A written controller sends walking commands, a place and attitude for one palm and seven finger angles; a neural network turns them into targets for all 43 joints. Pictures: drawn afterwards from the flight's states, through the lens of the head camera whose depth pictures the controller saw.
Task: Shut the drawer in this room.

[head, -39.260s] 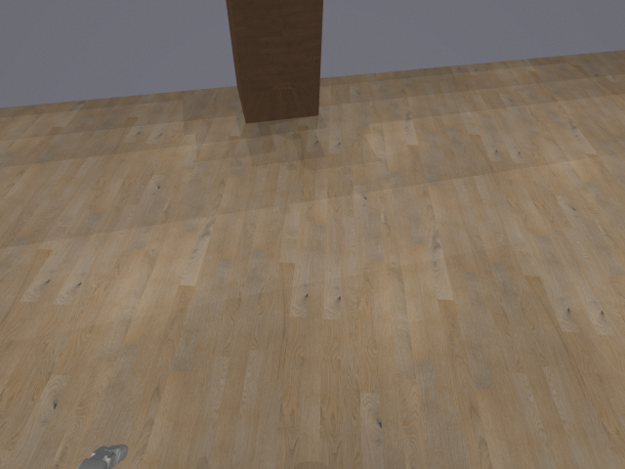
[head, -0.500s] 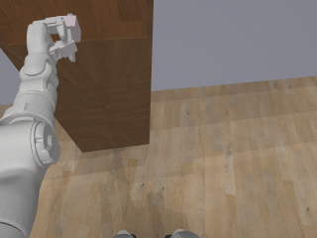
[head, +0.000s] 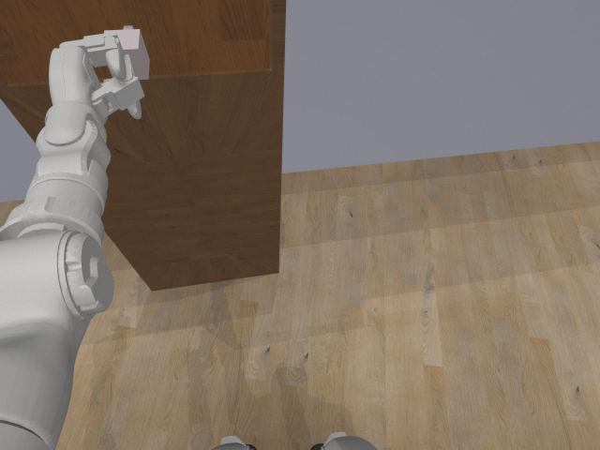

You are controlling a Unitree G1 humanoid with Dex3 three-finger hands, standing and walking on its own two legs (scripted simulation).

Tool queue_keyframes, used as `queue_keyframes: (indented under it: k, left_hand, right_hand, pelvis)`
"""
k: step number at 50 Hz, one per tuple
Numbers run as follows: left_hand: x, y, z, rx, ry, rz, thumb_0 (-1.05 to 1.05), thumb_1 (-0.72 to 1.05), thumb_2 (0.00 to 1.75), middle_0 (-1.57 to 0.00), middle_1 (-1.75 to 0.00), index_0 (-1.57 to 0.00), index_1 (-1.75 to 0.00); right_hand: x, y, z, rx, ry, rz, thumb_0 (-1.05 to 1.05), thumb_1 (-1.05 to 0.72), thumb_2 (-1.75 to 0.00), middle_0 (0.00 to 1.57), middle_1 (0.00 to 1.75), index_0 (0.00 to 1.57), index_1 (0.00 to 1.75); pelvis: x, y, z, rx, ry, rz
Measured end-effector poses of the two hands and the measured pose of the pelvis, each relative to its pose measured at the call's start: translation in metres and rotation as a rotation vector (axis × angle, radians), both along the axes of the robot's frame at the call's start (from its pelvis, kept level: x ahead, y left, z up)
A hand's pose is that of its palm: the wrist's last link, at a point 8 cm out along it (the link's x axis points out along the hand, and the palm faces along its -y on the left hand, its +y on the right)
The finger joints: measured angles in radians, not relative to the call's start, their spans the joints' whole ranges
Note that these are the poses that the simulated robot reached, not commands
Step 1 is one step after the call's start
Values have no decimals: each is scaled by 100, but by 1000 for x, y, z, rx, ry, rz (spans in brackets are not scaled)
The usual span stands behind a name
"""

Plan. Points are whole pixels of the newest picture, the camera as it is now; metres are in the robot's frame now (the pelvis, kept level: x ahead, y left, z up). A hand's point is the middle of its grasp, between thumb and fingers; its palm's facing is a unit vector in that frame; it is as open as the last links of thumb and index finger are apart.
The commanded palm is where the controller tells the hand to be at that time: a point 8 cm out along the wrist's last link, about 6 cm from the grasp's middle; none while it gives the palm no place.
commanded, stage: pull the fist back off the drawer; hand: left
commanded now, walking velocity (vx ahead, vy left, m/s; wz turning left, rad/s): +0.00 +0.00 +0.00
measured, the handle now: (127, 46) +0.63 +0.17 +0.16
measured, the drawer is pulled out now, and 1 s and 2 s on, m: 0.00 0.00 0.00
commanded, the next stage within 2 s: draw the hand back to the body in 0.26 s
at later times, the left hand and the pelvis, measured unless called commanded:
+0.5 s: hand (115, 100) +0.50 +0.17 +0.17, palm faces +0.08 -1.00 +0.01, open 3.2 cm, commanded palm +0.45 +0.21 +0.16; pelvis +0.04 +0.00 +0.01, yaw -2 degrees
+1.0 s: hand (66, 213) +0.35 +0.18 +0.18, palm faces +0.17 -0.97 -0.18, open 3.3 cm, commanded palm +0.31 +0.23 +0.18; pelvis +0.02 -0.01 +0.03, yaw +0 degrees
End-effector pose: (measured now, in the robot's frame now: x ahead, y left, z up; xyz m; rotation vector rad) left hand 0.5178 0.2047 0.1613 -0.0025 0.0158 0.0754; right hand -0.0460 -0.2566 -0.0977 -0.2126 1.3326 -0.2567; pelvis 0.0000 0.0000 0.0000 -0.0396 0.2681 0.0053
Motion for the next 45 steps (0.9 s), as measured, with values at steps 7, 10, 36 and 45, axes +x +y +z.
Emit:
queue_keyframes:
  k: [7, 10, 36, 45]
  left_hand:
    - [-2, -4, -2, -9, -21, 0, -4, 78, 93, -140, -160, -140, -160]
    - [-5, -8, -3, -23, -33, -1, -2, 82, 92, -140, -160, -140, -160]
    - [-118, 23, 1, 4, -62, 18, 2, 90, 90, -140, -160, -140, -160]
    - [-168, 28, 23, 52, -101, 14, 2, 90, 90, -140, -160, -140, -160]
  right_hand:
    - [15, 3, -2, 18, -35, -13, 0, -91, -90, 20, 30, 21, 30]
    - [27, 3, -3, 27, -59, -19, 0, -91, -90, 20, 30, 21, 30]
    - [205, -2, 23, 61, -472, 115, 1, -91, -90, 20, 30, 20, 30]
    - [249, 13, 46, 75, -641, 198, 1, -91, -90, 20, 30, 20, 30]
  pelvis:
    - [8, 1, 2, 5, -12, -17]
    - [15, 1, 3, 9, -23, -28]
    - [39, -9, 18, 27, -183, -14]
    - [28, -13, 21, 37, -245, 2]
